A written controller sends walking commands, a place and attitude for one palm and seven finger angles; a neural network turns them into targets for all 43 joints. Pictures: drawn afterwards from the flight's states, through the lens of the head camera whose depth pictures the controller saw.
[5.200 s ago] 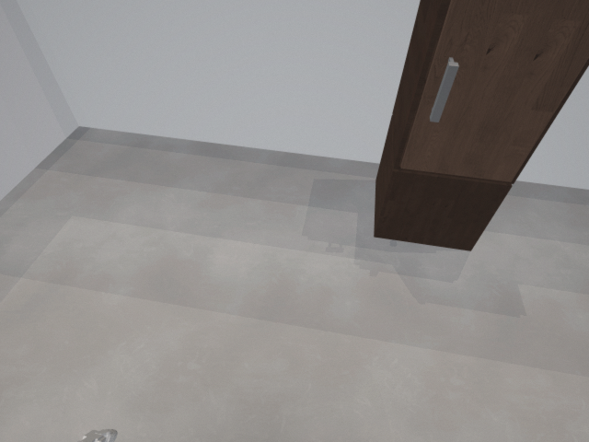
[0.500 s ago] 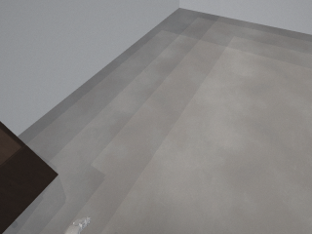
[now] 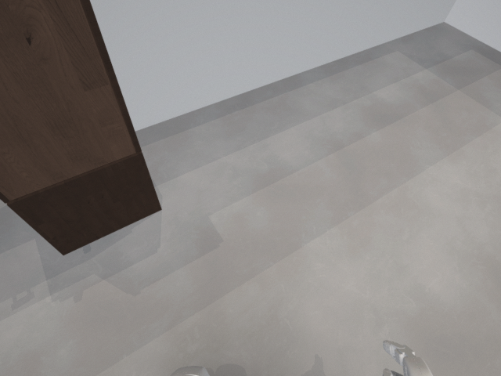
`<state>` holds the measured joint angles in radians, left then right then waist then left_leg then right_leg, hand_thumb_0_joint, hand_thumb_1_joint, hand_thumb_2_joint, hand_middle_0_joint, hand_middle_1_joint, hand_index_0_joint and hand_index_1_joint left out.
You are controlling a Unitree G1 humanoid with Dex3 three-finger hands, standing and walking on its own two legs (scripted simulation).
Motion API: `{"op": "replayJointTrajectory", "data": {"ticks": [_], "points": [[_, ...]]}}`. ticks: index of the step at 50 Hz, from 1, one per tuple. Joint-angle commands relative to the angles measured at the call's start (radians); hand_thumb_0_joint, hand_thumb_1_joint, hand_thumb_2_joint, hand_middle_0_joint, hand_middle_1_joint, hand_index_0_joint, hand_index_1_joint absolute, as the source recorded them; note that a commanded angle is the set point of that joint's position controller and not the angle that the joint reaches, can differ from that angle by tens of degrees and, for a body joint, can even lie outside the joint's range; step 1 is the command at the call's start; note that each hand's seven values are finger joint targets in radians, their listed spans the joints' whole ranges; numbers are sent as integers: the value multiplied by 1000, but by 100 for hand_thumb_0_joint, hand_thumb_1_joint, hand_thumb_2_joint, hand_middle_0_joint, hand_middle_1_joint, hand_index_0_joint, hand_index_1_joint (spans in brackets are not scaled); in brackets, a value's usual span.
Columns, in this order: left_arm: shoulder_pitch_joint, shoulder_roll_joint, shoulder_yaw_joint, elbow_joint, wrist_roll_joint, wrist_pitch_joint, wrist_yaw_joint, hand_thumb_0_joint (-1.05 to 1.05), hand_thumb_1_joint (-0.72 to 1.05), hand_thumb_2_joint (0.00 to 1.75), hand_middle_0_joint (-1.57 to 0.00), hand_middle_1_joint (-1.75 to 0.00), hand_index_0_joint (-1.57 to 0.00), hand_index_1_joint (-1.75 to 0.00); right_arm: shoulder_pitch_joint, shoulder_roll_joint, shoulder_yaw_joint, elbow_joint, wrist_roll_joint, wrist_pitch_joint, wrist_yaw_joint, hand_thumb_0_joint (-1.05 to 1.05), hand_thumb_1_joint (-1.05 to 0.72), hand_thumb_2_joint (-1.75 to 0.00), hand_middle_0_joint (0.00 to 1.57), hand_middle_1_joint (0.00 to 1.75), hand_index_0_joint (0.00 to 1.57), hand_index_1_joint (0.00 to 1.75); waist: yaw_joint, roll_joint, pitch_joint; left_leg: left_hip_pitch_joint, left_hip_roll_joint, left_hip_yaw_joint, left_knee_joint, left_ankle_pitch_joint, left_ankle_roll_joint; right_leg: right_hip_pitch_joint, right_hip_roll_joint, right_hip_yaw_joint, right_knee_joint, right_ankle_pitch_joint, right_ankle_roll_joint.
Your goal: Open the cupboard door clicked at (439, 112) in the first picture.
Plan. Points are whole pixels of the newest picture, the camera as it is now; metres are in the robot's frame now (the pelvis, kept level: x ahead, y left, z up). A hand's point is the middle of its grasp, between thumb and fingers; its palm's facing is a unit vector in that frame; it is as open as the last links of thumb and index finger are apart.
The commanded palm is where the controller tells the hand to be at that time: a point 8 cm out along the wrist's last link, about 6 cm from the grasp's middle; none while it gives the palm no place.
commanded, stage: turn to face it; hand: left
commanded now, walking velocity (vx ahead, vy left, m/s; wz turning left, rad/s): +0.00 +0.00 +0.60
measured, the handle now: out of the picture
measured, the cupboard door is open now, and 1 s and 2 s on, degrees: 0 0 0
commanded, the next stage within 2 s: take the last steps up to it in 1.02 s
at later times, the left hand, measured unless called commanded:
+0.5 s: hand out of the picture +0.07 +0.18 -0.12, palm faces +0.28 -0.92 -0.29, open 7.4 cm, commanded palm none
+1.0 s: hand out of the picture -0.08 +0.22 -0.16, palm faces +0.52 -0.82 -0.24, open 7.4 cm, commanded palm none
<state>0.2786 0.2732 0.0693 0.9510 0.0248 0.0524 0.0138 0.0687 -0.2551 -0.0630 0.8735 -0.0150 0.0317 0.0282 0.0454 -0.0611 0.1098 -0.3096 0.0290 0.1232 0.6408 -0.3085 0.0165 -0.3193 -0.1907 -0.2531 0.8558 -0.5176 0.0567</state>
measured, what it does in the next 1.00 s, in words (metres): steps on the spot, turning left: right foot, then left foot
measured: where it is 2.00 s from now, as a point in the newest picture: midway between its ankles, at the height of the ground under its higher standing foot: outside the picture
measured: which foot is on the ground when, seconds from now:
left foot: down 0.00-0.38, up 0.40-0.76, down 0.78-1.00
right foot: up 0.00-0.36, down 0.38-0.78, up 0.80-1.00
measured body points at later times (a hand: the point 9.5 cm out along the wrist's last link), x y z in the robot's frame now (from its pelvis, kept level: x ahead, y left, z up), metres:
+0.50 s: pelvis +0.02 -0.04 +0.01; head +0.06 -0.06 +0.46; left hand +0.06 +0.23 -0.10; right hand +0.15 -0.27 -0.15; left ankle -0.04 +0.09 -0.64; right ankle +0.04 -0.14 -0.72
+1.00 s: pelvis +0.00 +0.02 +0.02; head +0.01 +0.06 +0.47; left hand -0.10 +0.27 -0.14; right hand +0.21 -0.14 -0.11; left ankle -0.03 +0.09 -0.72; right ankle +0.04 -0.14 -0.64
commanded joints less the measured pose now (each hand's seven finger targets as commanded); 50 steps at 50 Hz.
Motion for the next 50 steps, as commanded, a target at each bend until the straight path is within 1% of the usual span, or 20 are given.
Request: {"op": "replayJointTrajectory", "data": {"ticks": [1,3,5,11,16,17,18,19,20,22,25,32,35,37,38,39,40,44,46,50], "points": [[-134,79,22,-147,-11,-27,2,0,90,90,-20,-30,-20,-30,150,-240,-59,-22,-3,-14,-35,0,-90,-90,20,30,20,30,-116,267,-188,267,326,-387,-255,556,194,-314,37,219,327,-37,39],[-84,81,26,-116,-8,-24,-7,0,90,90,-20,-30,-20,-30,54,-192,-41,-50,-5,-18,-32,0,-90,-90,20,30,20,30,-63,231,-138,166,227,-293,-269,510,136,-242,52,218,300,76,42],[-59,78,26,-108,-8,-22,-8,0,90,90,-20,-30,-20,-30,48,-190,-40,-54,-4,-22,-31,0,-90,-90,20,30,20,30,-52,211,-157,162,206,-280,-279,492,134,-204,67,218,245,102,47],[-123,54,19,-152,-12,-24,0,0,90,90,-20,-30,-20,-30,91,-192,-56,-38,-10,-11,-26,0,-90,-90,20,30,20,30,-79,210,-147,151,198,-379,-271,432,156,-144,113,224,42,73,47],[-42,58,17,-151,-20,-44,7,0,90,90,-20,-30,-20,-30,58,-182,-64,-51,-6,-4,-24,0,-90,-90,20,30,20,30,-33,230,-184,61,142,-423,-164,493,112,87,166,200,-300,217,29],[2,83,22,-144,-18,-54,11,0,90,90,-20,-30,-20,-30,55,-160,-63,-56,1,-5,-22,0,-90,-90,20,30,20,30,-8,167,-199,-10,104,-402,-93,397,70,207,128,226,-452,321,21],[27,167,38,-143,-1,-66,20,0,90,90,-20,-30,-20,-30,84,-97,-54,-69,10,-6,-15,0,-90,-90,20,30,20,30,-3,-68,-221,-197,-13,-276,93,103,-10,358,-96,430,-551,392,-42],[21,228,43,-154,3,-64,20,0,90,90,-20,-30,-20,-30,89,-63,-49,-94,2,-7,-15,0,-90,-90,20,30,20,30,-2,-246,-203,-300,-104,-161,312,-297,-59,327,-310,589,-558,564,-158],[7,192,45,-155,-4,-64,27,0,90,90,-20,-30,-20,-30,79,-107,-59,-82,-7,10,-18,0,-90,-90,20,30,20,30,-1,-230,-195,-272,-51,-218,477,-293,-51,229,-315,568,-560,559,-196],[-102,129,24,-173,-5,-62,25,0,90,90,-20,-30,-20,-30,79,-91,-57,-44,-9,21,-7,0,-90,-90,20,30,20,30,-51,-107,-92,-296,-13,-192,620,-160,-68,154,-199,405,-530,540,-179],[-113,95,11,-169,-1,-66,24,0,90,90,-20,-30,-20,-30,104,-70,-47,-19,-6,27,5,0,-90,-90,20,30,20,30,-63,-123,-83,-276,3,-142,589,-81,-90,166,-136,245,-506,623,-147],[-4,153,25,-109,6,-56,22,0,90,90,-20,-30,-20,-30,11,-41,-18,-30,1,20,5,0,-90,-90,20,30,20,30,-1,-140,-114,-167,3,-39,232,-135,-87,255,-164,170,-449,771,-168],[3,162,33,-88,7,-50,20,0,90,90,-20,-30,-20,-30,31,-39,-12,-29,5,9,0,0,-90,-90,20,30,20,30,-4,-153,-133,-68,-6,-4,72,-112,-65,247,-176,154,-394,799,-154],[-16,160,35,-82,-3,-46,16,0,90,90,-20,-30,-20,-30,107,-65,-16,-8,1,-3,-4,0,-90,-90,20,30,20,30,-51,-104,-168,93,-10,7,-148,64,-47,191,-144,103,-282,754,-96],[-12,136,30,-93,-13,-42,11,0,90,90,-20,-30,-20,-30,167,-130,-32,5,-4,-14,-6,0,-90,-90,20,30,20,30,-87,49,-219,280,78,-93,-225,289,-7,50,-96,65,-120,609,-42],[-17,60,12,-129,-19,-40,4,0,90,90,-20,-30,-20,-30,228,-239,-55,8,-9,-21,-11,0,-90,-90,20,30,20,30,-113,361,-241,411,349,-436,-250,705,133,-213,44,49,99,-11,30],[-88,55,-5,-141,-8,-23,19,0,90,90,-20,-30,-20,-30,276,-259,-54,37,0,-15,-23,0,-90,-90,20,30,20,30,-139,367,-245,318,396,-444,-270,742,192,-186,59,174,203,-183,23],[-70,55,7,-64,-10,-20,4,0,90,90,-20,-30,-20,-30,103,-142,-17,8,-6,-24,-45,0,-90,-90,20,30,20,30,-59,220,-121,188,244,-284,-296,575,150,-190,59,227,283,57,21],[-37,51,5,-40,-10,-18,1,0,90,90,-20,-30,-20,-30,99,-132,-13,10,-2,-31,-46,0,-90,-90,20,30,20,30,-49,201,-144,206,220,-242,-306,596,140,-164,66,221,252,97,27],[-55,44,2,-37,-9,-16,5,0,90,90,-20,-30,-20,-30,141,-126,-16,30,0,-30,-47,0,-90,-90,20,30,20,30,-63,169,-146,246,229,-277,-324,564,155,-166,79,223,171,105,35]]}}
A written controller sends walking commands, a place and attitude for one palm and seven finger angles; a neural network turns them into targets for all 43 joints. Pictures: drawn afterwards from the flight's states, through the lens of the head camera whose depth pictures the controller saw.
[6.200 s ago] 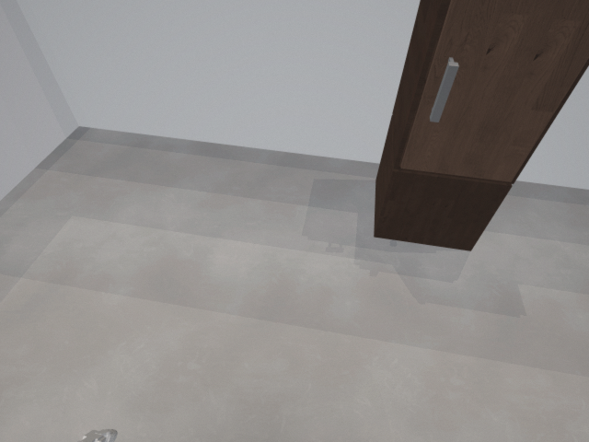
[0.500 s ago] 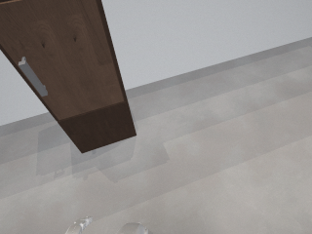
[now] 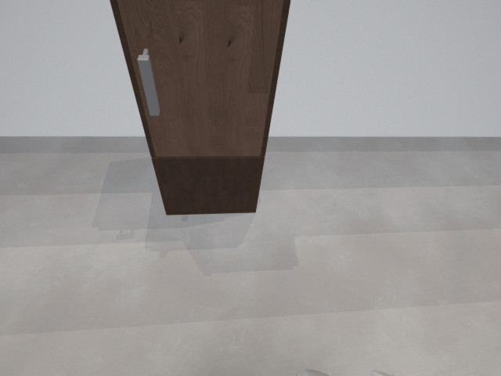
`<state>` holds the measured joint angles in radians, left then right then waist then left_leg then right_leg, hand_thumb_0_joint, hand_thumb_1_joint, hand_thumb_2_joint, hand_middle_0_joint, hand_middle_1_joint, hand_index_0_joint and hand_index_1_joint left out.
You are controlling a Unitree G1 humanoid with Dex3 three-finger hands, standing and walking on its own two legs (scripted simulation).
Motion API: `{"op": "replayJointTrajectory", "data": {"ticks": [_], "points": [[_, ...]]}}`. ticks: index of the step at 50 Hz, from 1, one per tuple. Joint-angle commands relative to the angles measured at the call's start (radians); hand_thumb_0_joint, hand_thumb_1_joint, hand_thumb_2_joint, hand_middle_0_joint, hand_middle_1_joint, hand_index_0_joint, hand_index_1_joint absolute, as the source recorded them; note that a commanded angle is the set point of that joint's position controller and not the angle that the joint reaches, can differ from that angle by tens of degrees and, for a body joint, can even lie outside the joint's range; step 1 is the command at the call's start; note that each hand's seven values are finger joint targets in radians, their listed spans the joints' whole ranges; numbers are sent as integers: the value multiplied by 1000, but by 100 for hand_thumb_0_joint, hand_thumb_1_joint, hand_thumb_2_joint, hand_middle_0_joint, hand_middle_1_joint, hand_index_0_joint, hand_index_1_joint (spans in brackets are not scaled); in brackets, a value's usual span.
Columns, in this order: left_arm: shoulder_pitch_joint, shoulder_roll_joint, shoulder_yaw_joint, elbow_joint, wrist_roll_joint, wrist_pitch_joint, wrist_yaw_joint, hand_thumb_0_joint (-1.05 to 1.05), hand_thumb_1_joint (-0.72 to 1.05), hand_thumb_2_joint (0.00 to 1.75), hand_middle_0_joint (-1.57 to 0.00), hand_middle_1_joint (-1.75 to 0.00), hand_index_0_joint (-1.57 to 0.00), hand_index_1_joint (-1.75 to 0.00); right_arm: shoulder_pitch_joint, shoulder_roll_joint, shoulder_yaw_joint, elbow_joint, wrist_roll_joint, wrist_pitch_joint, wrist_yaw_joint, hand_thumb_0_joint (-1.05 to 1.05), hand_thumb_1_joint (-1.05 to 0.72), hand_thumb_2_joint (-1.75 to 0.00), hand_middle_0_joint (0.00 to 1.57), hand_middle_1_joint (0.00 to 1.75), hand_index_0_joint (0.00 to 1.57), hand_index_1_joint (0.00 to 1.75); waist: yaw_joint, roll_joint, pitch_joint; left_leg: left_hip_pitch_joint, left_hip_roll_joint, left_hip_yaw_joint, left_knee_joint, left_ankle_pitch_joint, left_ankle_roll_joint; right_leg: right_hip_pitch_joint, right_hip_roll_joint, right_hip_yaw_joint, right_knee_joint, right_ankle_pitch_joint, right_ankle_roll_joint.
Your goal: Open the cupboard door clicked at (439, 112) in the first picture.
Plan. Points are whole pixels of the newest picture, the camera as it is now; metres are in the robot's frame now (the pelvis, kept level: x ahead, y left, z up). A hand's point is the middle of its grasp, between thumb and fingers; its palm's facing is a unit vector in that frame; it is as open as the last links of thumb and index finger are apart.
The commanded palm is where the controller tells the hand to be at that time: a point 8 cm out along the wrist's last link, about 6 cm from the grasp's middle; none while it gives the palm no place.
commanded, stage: turn to face it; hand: left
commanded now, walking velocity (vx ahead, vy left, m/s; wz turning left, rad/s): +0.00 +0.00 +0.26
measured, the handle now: (150, 83) +0.80 +0.34 -0.03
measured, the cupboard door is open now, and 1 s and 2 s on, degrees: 0 0 0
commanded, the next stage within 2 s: take the last steps up to it in 0.02 s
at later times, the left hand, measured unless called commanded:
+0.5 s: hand out of the picture -0.02 +0.14 -0.16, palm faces +0.17 -0.96 -0.22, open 7.3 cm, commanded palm none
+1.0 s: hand (113, 355) +0.16 +0.26 -0.18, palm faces +0.18 -0.97 -0.17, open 7.4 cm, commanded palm none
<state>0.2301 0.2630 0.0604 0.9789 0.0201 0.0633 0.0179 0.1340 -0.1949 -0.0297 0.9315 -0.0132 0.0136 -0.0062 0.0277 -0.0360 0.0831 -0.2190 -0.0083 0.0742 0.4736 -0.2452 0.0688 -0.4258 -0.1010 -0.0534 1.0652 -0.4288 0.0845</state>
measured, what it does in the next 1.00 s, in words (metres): walks ahead: right foot, then left foot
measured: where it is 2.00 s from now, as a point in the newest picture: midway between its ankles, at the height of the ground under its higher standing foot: (210, 358)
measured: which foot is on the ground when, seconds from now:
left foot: down 0.00-0.30, up 0.32-0.72, down 0.74-1.00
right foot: up 0.00-0.28, down 0.30-0.76, up 0.78-1.00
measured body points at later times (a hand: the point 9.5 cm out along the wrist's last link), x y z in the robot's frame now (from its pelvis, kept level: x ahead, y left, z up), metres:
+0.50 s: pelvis +0.03 -0.03 +0.01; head +0.02 -0.05 +0.46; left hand -0.02 +0.19 -0.14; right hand +0.05 -0.28 -0.16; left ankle +0.04 +0.12 -0.66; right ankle -0.01 -0.14 -0.74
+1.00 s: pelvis +0.17 +0.08 +0.00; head +0.17 +0.09 +0.45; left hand +0.15 +0.31 -0.16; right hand +0.25 -0.15 -0.14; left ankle +0.14 +0.16 -0.74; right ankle +0.20 -0.05 -0.67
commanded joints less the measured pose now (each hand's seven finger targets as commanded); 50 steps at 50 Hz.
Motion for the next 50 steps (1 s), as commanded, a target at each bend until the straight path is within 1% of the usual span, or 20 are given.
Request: {"op": "replayJointTrajectory", "data": {"ticks": [1,6,11,13,15,16,17,19,21,27,32,34,36,37,38,39,40,42,44,50], "points": [[-12,49,10,-67,-4,-26,2,0,90,90,-20,-30,-20,-30,83,-186,-51,-23,-3,-12,-13,0,-90,-90,20,30,20,30,-48,137,-125,168,265,-233,-157,495,104,-58,-7,22,-55,16,9],[-60,26,2,-79,-7,-28,6,0,90,90,-20,-30,-20,-30,102,-180,-55,-1,-9,-6,-13,0,-90,-90,20,30,20,30,-59,167,-108,133,269,-285,-159,434,116,-2,15,25,-195,-24,0],[20,-4,-8,-42,0,-51,-5,0,90,90,-20,-30,-20,-30,96,-161,-53,25,-14,-6,-7,0,-90,-90,20,30,20,30,-26,176,-80,-26,226,-334,-197,-89,89,198,64,-21,-458,30,-33],[127,14,-2,0,8,-70,-6,0,90,90,-20,-30,-20,-30,94,-125,-50,31,-7,-7,-3,0,-90,-90,20,30,20,30,20,74,-48,-210,130,-263,-83,-298,21,418,37,-7,-679,102,-47],[217,148,23,2,15,-78,8,0,90,90,-20,-30,-20,-30,51,-53,-35,-26,-4,-9,8,0,-90,-90,20,30,20,30,74,-245,29,-502,-26,-72,374,-346,-64,438,-359,490,-973,-309,-197],[217,152,28,-2,3,-88,13,0,90,90,-20,-30,-20,-30,22,-107,-50,-34,-18,-3,15,0,-90,-90,20,30,20,30,67,-195,47,-490,21,-131,491,-274,-61,316,-381,559,-1024,-415,-223],[169,123,22,-1,3,-97,14,0,90,90,-20,-30,-20,-30,22,-106,-56,-20,-19,1,23,0,-90,-90,20,30,20,30,37,-166,108,-483,42,-137,559,-196,-58,227,-350,518,-1039,-417,-211],[90,47,0,-6,2,-113,9,0,90,90,-20,-30,-20,-30,117,-79,-60,35,-21,7,33,0,-90,-90,20,30,20,30,-32,-86,114,-436,63,-109,614,-37,-76,197,-235,269,-984,-172,-157],[118,15,-5,9,0,-125,9,0,90,90,-20,-30,-20,-30,157,-51,-57,57,-19,6,35,0,-90,-90,20,30,20,30,-35,-79,80,-409,74,-81,623,33,-93,229,-194,143,-958,2,-142],[263,7,-10,94,7,-144,10,0,90,90,-20,-30,-20,-30,62,-30,-45,29,-14,-9,43,0,-90,-90,20,30,20,30,10,-96,56,-458,111,-28,470,56,-104,356,-208,88,-931,179,-181],[299,21,-7,141,13,-137,11,0,90,90,-20,-30,-20,-30,-27,4,-28,9,-6,-29,51,0,-90,-90,20,30,20,30,30,-148,77,-291,94,43,234,-3,-79,301,-213,42,-869,301,-183],[292,30,-1,149,12,-129,12,0,90,90,-20,-30,-20,-30,13,-5,-27,24,-4,-42,46,0,-90,-90,20,30,20,30,11,-149,46,-173,72,71,149,-24,-65,300,-202,26,-794,364,-176],[259,15,0,147,5,-121,9,0,90,90,-20,-30,-20,-30,233,-64,-40,99,-11,-60,27,0,-90,-90,20,30,20,30,-95,-26,-65,165,48,84,-8,27,-54,204,-128,-58,-511,438,-136],[299,-42,-8,132,-5,-118,3,0,90,90,-20,-30,-20,-30,373,-177,-66,134,-23,-70,10,0,-90,-90,20,30,20,30,-133,221,-195,394,265,-173,-48,54,3,33,-27,-126,-234,200,-87],[272,-75,-19,97,-8,-118,-1,0,90,90,-20,-30,-20,-30,464,-251,-79,160,-13,-65,-3,0,-90,-90,20,30,20,30,-152,362,-230,461,437,-431,-166,100,76,-142,59,-95,3,-173,-71],[214,-61,-16,84,-5,-110,6,0,90,90,-20,-30,-20,-30,431,-236,-74,169,-9,-61,-13,0,-90,-90,20,30,20,30,-152,348,-230,393,464,-445,-220,-21,95,-177,32,-3,144,-168,-92],[152,-55,-14,78,-6,-108,-1,0,90,90,-20,-30,-20,-30,333,-193,-68,138,-4,-60,-17,0,-90,-90,20,30,20,30,-127,221,-126,258,449,-414,-242,-104,111,-214,-16,14,199,-87,-98],[112,-75,-6,89,8,-103,-19,0,90,90,-20,-30,-20,-30,227,-87,-38,117,-11,-74,-15,0,-90,-90,20,30,20,30,-73,129,30,44,369,-256,-288,-30,77,-168,-56,25,152,56,-90],[172,-106,-4,103,11,-88,-20,0,90,90,-20,-30,-20,-30,200,-45,-32,104,-10,-88,-19,0,-90,-90,20,30,20,30,-33,130,6,0,319,-134,-296,82,67,-96,-51,13,83,113,-77],[83,-75,2,47,8,-67,-24,0,90,90,-20,-30,-20,-30,212,-57,-31,108,-5,-94,-20,0,-90,-90,20,30,20,30,-13,123,27,73,309,-70,-309,259,101,-156,-50,21,-95,221,-51]]}}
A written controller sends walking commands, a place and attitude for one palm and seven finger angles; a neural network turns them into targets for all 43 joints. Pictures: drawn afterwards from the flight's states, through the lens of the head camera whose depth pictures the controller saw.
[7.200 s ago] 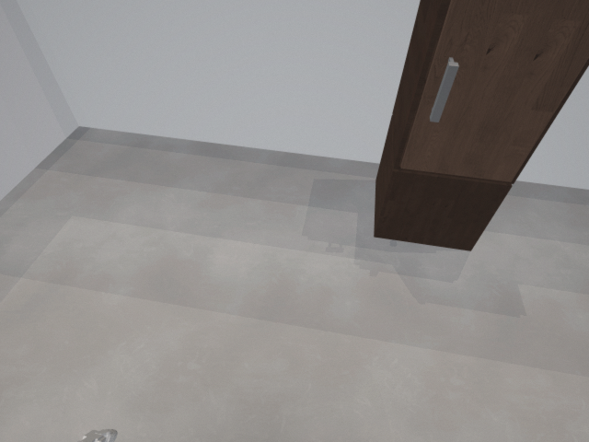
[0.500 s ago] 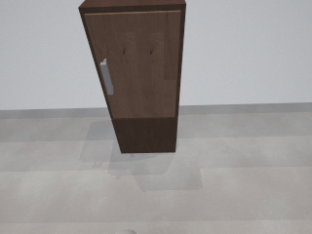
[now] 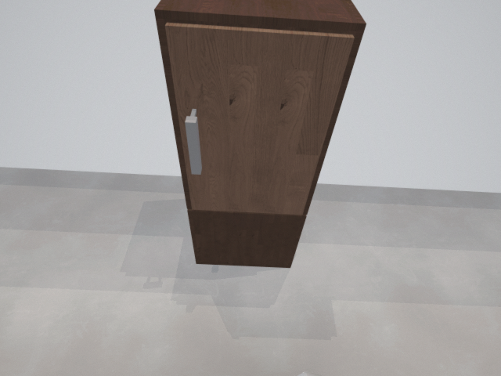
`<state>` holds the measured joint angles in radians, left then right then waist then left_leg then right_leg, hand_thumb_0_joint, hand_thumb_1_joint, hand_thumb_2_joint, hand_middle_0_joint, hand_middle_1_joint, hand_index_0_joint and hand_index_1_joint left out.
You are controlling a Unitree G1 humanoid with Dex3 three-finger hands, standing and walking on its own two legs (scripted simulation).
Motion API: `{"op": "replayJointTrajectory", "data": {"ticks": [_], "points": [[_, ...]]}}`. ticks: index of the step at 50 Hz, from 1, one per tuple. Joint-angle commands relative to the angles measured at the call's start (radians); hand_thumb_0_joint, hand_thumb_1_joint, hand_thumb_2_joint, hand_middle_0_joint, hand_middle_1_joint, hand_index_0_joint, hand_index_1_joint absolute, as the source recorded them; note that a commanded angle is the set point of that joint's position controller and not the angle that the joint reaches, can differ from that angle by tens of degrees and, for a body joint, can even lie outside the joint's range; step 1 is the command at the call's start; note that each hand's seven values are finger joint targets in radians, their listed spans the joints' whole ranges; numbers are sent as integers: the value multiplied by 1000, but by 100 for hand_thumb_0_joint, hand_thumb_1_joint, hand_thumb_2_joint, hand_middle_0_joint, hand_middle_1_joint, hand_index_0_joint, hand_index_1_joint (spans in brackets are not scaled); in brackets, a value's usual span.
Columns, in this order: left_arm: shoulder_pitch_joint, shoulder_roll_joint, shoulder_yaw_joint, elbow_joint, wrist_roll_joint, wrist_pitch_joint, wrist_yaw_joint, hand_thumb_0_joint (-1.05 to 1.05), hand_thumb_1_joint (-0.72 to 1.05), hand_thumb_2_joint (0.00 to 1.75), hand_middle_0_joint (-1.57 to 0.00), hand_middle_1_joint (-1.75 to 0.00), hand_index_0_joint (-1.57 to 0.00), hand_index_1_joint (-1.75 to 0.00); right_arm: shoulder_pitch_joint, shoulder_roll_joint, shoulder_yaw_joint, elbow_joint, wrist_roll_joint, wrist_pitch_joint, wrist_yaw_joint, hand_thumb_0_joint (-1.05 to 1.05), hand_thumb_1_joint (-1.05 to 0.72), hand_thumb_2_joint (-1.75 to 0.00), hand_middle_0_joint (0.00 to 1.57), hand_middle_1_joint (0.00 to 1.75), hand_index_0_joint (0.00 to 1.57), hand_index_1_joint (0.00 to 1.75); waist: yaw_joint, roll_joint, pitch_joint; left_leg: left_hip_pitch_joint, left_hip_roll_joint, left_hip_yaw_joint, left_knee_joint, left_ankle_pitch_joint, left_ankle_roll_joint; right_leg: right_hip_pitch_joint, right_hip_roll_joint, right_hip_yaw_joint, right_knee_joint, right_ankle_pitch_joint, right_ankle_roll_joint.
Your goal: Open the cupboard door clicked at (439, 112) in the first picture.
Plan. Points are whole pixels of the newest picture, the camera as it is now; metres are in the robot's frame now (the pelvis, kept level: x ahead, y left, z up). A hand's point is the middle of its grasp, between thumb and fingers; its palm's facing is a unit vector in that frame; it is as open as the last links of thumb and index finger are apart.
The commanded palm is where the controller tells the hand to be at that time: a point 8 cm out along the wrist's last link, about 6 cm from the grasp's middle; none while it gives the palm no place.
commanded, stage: take the last steps up to it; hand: left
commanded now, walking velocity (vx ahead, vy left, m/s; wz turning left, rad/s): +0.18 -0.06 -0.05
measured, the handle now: (195, 142) +0.66 +0.20 -0.03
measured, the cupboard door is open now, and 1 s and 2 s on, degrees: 0 0 0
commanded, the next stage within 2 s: come to a stop and stand still in 0.08 s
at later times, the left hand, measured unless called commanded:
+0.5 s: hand (175, 354) +0.19 +0.15 -0.17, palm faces +0.03 -0.96 -0.26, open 7.2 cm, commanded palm none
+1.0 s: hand out of the picture +0.04 +0.23 -0.18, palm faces +0.10 -0.97 -0.24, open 7.4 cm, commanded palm none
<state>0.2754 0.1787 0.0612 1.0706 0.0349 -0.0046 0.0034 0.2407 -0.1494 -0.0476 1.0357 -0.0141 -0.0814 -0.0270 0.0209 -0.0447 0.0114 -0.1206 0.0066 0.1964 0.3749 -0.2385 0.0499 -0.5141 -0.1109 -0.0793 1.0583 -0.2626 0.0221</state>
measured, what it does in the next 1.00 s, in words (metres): steps on the spot: right foot, then left foot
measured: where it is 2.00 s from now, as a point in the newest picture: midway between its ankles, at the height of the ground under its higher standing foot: outside the picture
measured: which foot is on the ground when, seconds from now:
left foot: down 0.00-0.24, up 0.26-0.64, down 0.66-1.00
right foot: up 0.00-0.22, down 0.24-0.70, up 0.72-0.84, down 0.86-1.00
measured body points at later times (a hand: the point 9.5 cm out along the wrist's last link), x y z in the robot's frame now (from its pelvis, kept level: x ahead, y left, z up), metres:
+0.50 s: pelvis +0.10 -0.03 -0.01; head +0.14 -0.06 +0.44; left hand +0.19 +0.20 -0.15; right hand +0.12 -0.27 -0.18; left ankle +0.08 +0.11 -0.67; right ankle +0.17 -0.13 -0.74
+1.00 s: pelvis +0.04 +0.04 -0.02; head +0.01 +0.03 +0.43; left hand +0.03 +0.28 -0.16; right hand +0.12 -0.18 -0.16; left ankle +0.08 +0.12 -0.74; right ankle +0.11 -0.07 -0.74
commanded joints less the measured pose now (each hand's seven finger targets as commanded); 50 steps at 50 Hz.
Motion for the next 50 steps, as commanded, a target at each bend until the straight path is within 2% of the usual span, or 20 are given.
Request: {"op": "replayJointTrajectory", "data": {"ticks": [1,7,10,11,12,13,14,18,28,29,30,31,32,33,35,38,42,44,46,50], "points": [[7,12,1,-60,-7,3,-10,0,90,90,-20,-30,-20,-30,110,-106,-14,5,-6,3,1,0,-90,-90,20,30,20,30,-10,133,109,-21,292,-179,-206,282,120,-63,-38,43,-132,64,12],[-131,19,-6,-117,-11,-6,-10,0,90,90,-20,-30,-20,-30,162,-127,-21,39,-19,22,1,0,-90,-90,20,30,20,30,-47,141,125,38,297,-156,-106,422,102,30,13,-13,-374,24,-18],[-14,43,-3,-81,-10,-27,-6,0,90,90,-20,-30,-20,-30,158,-123,-14,52,-14,32,-1,0,-90,-90,20,30,20,30,13,78,49,13,236,-118,111,518,46,285,73,-57,-571,148,-33],[86,92,5,-46,-7,-42,4,0,90,90,-20,-30,-20,-30,166,-99,-7,54,-3,28,0,0,-90,-90,20,30,20,30,50,12,-38,-80,179,-85,251,439,-4,483,-2,28,-589,439,-47],[152,167,14,-22,-10,-56,19,0,90,90,-20,-30,-20,-30,209,-53,2,47,10,28,1,0,-90,-90,20,30,20,30,43,-134,-154,-227,68,-43,435,37,-59,670,-225,259,-571,937,-138],[171,201,9,-17,-23,-50,22,0,90,90,-20,-30,-20,-30,210,-62,0,44,19,43,-9,0,-90,-90,20,30,20,30,38,-92,-191,-204,19,-112,580,-383,-73,640,-327,284,-584,1244,-242],[115,212,12,-30,-22,-48,29,0,90,90,-20,-30,-20,-30,195,-58,-4,42,23,61,-11,0,-90,-90,20,30,20,30,27,-165,-216,-209,34,-179,648,-406,-71,581,-323,297,-591,1242,-267],[-51,159,9,-87,-15,-8,51,0,90,90,-20,-30,-20,-30,118,-50,-13,38,13,122,-8,0,-90,-90,20,30,20,30,-7,-16,-55,-253,31,-217,739,-310,-85,340,-266,189,-656,902,-227],[-120,193,35,-152,4,22,41,0,90,90,-20,-30,-20,-30,51,-79,-25,-54,1,134,20,0,-90,-90,20,30,20,30,-8,-164,-70,-224,20,-176,527,-215,-94,252,-204,170,-740,278,-198],[-91,234,24,-183,2,8,83,0,90,90,-20,-30,-20,-30,105,-153,-43,-134,16,102,18,0,-90,-90,20,30,20,30,-71,-30,-306,-229,-12,-117,417,-323,-115,532,-252,292,-614,721,-197],[-104,247,22,-200,-7,10,82,0,90,90,-20,-30,-20,-30,87,-117,-29,-157,21,96,19,0,-90,-90,20,30,20,30,-68,-18,-266,-174,19,-99,265,-186,-100,501,-257,214,-558,618,-181],[-76,213,16,-206,-11,18,78,0,90,90,-20,-30,-20,-30,85,-99,-19,-180,7,88,18,0,-90,-90,20,30,20,30,-57,21,-214,-102,-7,-117,69,-41,-81,376,-171,159,-468,389,-138],[-67,160,6,-203,-20,33,65,0,90,90,-20,-30,-20,-30,74,-155,-24,-194,-3,86,16,0,-90,-90,20,30,20,30,-51,124,-135,-68,69,-179,8,23,-59,252,-82,60,-435,113,-80],[-44,113,-1,-211,-23,49,51,0,90,90,-20,-30,-20,-30,28,-222,-38,-232,-17,95,17,0,-90,-90,20,30,20,30,-26,265,-17,-197,234,-393,-56,8,22,141,24,-6,-391,-149,-26],[-33,95,-1,-225,-9,67,37,0,90,90,-20,-30,-20,-30,-43,-220,-36,-278,-25,104,16,0,-90,-90,20,30,20,30,-17,281,97,-407,248,-418,-142,-228,88,147,83,16,-238,-181,-43],[7,93,-2,-228,-14,54,20,0,90,90,-20,-30,-20,-30,-103,-198,-21,-283,-23,105,16,0,-90,-90,20,30,20,30,1,208,127,-422,204,-366,-114,-219,103,146,96,73,-157,-128,-41],[108,101,-13,-209,-7,22,20,0,90,90,-20,-30,-20,-30,-52,-183,-14,-272,-11,101,16,0,-90,-90,20,30,20,30,18,25,87,-373,138,-324,14,-309,43,282,81,105,-558,-46,-50],[58,154,-17,-233,-6,6,21,0,90,90,-20,-30,-20,-30,11,-145,-5,-264,0,101,20,0,-90,-90,20,30,20,30,-45,-52,69,-240,7,-227,138,-244,-11,84,-59,360,-742,-332,-135],[-35,181,-3,-257,-9,3,30,0,90,90,-20,-30,-20,-30,87,-138,-14,-216,-3,115,20,0,-90,-90,20,30,20,30,-82,-212,43,-64,-27,-177,327,-145,-28,-92,-113,384,-859,-489,-159],[-49,154,6,-255,-7,15,40,0,90,90,-20,-30,-20,-30,197,-92,-7,-160,0,101,21,0,-90,-90,20,30,20,30,-103,-57,52,16,-10,-187,150,-120,-27,-118,-42,243,-751,-374,-114]]}}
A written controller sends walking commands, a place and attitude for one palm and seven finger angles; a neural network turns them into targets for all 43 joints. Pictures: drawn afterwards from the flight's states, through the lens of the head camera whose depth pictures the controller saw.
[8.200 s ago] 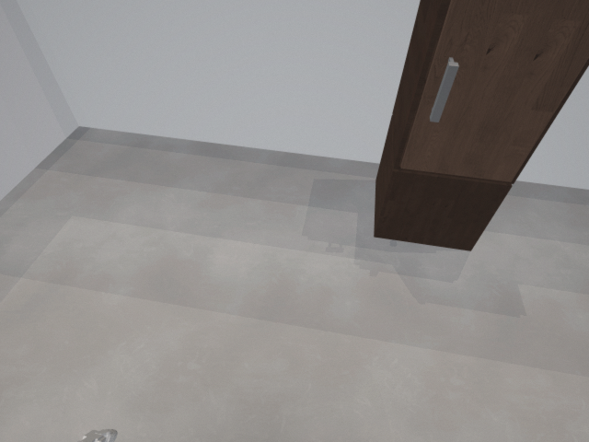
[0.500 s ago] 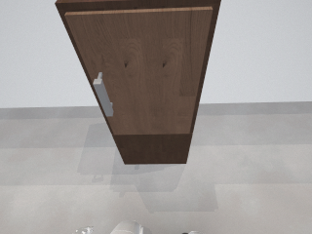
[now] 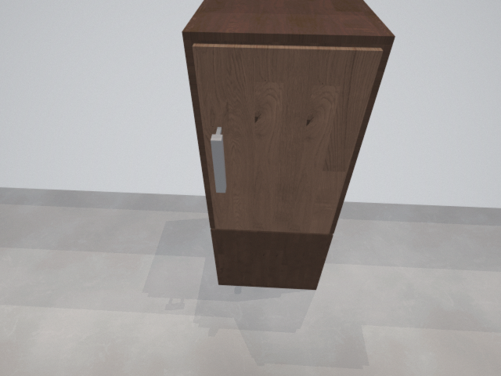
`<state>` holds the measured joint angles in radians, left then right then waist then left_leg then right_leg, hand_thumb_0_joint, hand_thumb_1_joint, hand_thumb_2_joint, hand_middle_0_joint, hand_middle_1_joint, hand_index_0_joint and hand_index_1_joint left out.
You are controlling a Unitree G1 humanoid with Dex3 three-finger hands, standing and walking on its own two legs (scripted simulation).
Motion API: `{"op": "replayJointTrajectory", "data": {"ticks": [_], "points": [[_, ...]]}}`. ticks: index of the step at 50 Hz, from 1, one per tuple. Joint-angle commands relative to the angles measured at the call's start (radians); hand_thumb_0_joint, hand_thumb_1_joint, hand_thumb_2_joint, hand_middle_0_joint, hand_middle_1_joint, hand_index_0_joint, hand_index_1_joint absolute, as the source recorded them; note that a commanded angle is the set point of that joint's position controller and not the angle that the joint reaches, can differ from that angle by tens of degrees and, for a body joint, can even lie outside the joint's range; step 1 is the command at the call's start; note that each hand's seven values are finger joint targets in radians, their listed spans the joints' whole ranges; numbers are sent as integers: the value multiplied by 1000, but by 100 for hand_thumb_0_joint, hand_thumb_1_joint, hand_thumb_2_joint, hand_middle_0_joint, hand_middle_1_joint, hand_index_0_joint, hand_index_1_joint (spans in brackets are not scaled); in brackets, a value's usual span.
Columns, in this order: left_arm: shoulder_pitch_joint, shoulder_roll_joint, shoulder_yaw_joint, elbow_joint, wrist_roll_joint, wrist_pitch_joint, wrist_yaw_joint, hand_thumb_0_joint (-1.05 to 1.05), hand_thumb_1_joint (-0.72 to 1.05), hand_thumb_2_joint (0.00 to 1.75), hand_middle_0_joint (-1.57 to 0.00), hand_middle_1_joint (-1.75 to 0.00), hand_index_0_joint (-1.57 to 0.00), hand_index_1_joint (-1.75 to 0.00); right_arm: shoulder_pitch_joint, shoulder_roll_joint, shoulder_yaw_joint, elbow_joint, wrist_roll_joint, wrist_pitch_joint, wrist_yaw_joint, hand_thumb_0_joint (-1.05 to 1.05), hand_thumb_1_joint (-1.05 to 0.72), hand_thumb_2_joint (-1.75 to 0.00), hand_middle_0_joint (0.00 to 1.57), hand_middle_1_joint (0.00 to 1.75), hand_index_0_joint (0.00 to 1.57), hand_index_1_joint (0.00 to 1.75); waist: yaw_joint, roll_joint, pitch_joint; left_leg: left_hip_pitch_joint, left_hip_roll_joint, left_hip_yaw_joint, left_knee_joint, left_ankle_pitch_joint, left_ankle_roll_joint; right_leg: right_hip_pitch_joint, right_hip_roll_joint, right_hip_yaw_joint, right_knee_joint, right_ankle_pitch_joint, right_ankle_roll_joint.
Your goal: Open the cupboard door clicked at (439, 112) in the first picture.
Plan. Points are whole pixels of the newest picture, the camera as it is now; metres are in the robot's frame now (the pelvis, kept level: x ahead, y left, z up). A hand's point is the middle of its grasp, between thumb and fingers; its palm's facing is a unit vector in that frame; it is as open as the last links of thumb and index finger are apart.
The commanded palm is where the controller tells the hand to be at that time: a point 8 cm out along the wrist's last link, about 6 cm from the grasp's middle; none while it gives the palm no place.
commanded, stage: come to a stop and stand still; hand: left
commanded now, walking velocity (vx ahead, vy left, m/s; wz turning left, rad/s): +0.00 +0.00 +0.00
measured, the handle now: (220, 160) +0.63 +0.13 -0.01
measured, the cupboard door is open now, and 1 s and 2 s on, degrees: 0 0 0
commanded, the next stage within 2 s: look again from close up in 0.86 s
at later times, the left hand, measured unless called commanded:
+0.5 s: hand out of the picture -0.07 +0.18 -0.16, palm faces -0.01 -0.99 -0.16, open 7.4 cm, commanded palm none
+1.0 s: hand out of the picture -0.08 +0.18 -0.17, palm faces +0.02 -0.99 -0.14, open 7.4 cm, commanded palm none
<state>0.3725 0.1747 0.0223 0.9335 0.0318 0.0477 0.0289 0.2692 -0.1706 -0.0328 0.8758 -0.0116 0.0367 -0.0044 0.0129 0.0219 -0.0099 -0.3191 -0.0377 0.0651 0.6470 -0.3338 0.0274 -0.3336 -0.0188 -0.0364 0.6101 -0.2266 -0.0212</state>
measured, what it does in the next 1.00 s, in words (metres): steps on the spot: right foot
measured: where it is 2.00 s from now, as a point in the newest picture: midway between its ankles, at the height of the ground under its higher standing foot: outside the picture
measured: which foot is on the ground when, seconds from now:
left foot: down 0.00-1.00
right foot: down 0.00-0.06, up 0.08-0.28, down 0.30-1.00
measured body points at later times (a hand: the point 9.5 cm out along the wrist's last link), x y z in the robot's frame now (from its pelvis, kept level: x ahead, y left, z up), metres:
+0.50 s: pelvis -0.05 +0.02 +0.01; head -0.06 +0.03 +0.46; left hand -0.07 +0.23 -0.15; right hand -0.06 -0.19 -0.14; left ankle +0.05 +0.08 -0.72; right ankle -0.06 -0.09 -0.72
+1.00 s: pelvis -0.07 +0.03 +0.01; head -0.07 +0.04 +0.46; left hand -0.08 +0.23 -0.15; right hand -0.09 -0.18 -0.14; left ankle +0.01 +0.09 -0.72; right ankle -0.09 -0.09 -0.72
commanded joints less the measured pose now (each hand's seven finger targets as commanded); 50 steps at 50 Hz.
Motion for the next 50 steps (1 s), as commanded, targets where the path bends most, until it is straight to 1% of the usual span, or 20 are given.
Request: {"op": "replayJointTrajectory", "data": {"ticks": [1,2,3,6,10,12,14,16,19,22,25,30,33,35,38,41,43,46,48,50], "points": [[-110,131,41,-107,-7,-31,11,0,90,90,-20,-30,-20,-30,160,-84,-24,-1,-12,-26,-4,0,-90,-90,20,30,20,30,-78,-11,97,139,84,-144,-249,-130,16,-281,-75,156,-209,-376,-43],[-65,105,38,-94,-13,-24,7,0,90,90,-20,-30,-20,-30,126,-119,-29,-10,-21,-36,-7,0,-90,-90,20,30,20,30,-55,160,101,10,196,-312,-413,-302,47,-188,-1,61,-52,-257,-10],[-12,90,40,-69,-11,-17,7,0,90,90,-20,-30,-20,-30,54,-154,-35,-24,-20,-37,-15,0,-90,-90,20,30,20,30,-19,230,112,-151,276,-416,-518,-413,81,-68,36,31,117,-170,-2],[74,46,39,-18,-8,-14,-1,0,90,90,-20,-30,-20,-30,-45,-144,-26,-28,-15,-37,-17,0,-90,-90,20,30,20,30,43,91,77,-242,273,-358,-518,-295,126,18,22,55,343,-155,-9],[55,26,22,13,-10,-27,-2,0,90,90,-20,-30,-20,-30,63,-124,-20,43,-15,-38,-24,0,-90,-90,20,30,20,30,-5,59,45,14,247,-341,-508,-213,112,9,11,5,43,-225,-15],[91,17,18,39,-13,-28,1,0,90,90,-20,-30,-20,-30,99,-129,-23,70,-13,-35,-22,0,-90,-90,20,30,20,30,-2,63,46,13,232,-312,-524,-206,78,106,24,-12,-133,-171,-28],[139,23,16,65,-9,-35,7,0,90,90,-20,-30,-20,-30,95,-105,-20,88,-8,-31,-19,0,-90,-90,20,30,20,30,6,29,64,-28,171,-229,-492,-144,17,195,-1,33,-263,-100,-51],[135,50,13,74,-8,-49,10,0,90,90,-20,-30,-20,-30,83,-77,-10,95,-4,-38,-15,0,-90,-90,20,30,20,30,-7,10,50,34,119,-165,-426,-26,-19,128,-70,119,-291,-125,-84],[47,47,2,65,-13,-65,8,0,90,90,-20,-30,-20,-30,110,-67,-1,122,-3,-38,-16,0,-90,-90,20,30,20,30,-51,-105,51,168,105,-117,-293,83,-9,-44,-104,163,-347,-210,-77],[27,38,-3,61,-14,-58,9,0,90,90,-20,-30,-20,-30,120,-70,1,142,-3,-35,-17,0,-90,-90,20,30,20,30,-58,-38,105,142,134,-161,-330,-4,-3,-101,-66,137,-312,-248,-56],[110,32,2,90,-8,-44,8,0,90,90,-20,-30,-20,-30,94,-95,-5,147,-8,-30,-19,0,-90,-90,20,30,20,30,-16,63,134,-2,161,-226,-464,-203,5,-6,-17,76,-226,-230,-51],[228,9,8,132,-2,-41,5,0,90,90,-20,-30,-20,-30,51,-98,-14,140,-10,-25,-18,0,-90,-90,20,30,20,30,22,14,88,-45,144,-197,-496,-214,-8,86,-3,52,-200,-202,-57],[186,20,10,122,-3,-50,4,0,90,90,-20,-30,-20,-30,73,-59,-11,146,-8,-20,-17,0,-90,-90,20,30,20,30,-12,-104,90,55,77,-118,-317,-60,-20,-50,-80,168,-337,-333,-80],[64,44,16,98,-9,-52,11,0,90,90,-20,-30,-20,-30,132,-21,-13,165,-6,-5,-20,0,-90,-90,20,30,20,30,-71,-213,84,222,33,-62,0,83,-32,-269,-172,251,-482,-474,-115],[-122,56,21,34,-8,-52,22,0,90,90,-20,-30,-20,-30,228,-11,-14,183,-1,-9,-17,0,-90,-90,20,30,20,30,-125,-157,131,214,57,-75,61,50,-25,-352,-182,211,-436,-443,-106],[31,11,8,75,-15,-55,8,0,90,90,-20,-30,-20,-30,172,-32,8,164,-12,-43,-26,0,-90,-90,20,30,20,30,-35,139,225,3,155,-228,-340,-66,16,-152,-30,135,-211,-210,-47],[111,5,12,116,-10,-36,5,0,90,90,-20,-30,-20,-30,98,-86,-5,148,-14,-48,-32,0,-90,-90,20,30,20,30,14,196,159,-175,229,-381,-543,-374,46,76,13,36,-61,-143,-25],[170,-12,10,139,-4,-34,0,0,90,90,-20,-30,-20,-30,32,-105,-10,128,-9,-53,-34,0,-90,-90,20,30,20,30,48,76,81,-156,249,-357,-552,-309,77,134,-1,32,0,-116,-27],[160,-27,4,134,-6,-46,2,0,90,90,-20,-30,-20,-30,48,-96,-9,138,-10,-55,-32,0,-90,-90,20,30,20,30,36,2,62,-84,219,-306,-509,-215,63,140,-10,37,-125,-84,-28],[149,-10,2,132,-6,-56,5,0,90,90,-20,-30,-20,-30,69,-70,-4,153,-7,-56,-26,0,-90,-90,20,30,20,30,20,12,61,-40,171,-252,-475,-126,29,141,-37,69,-207,-52,-38]]}}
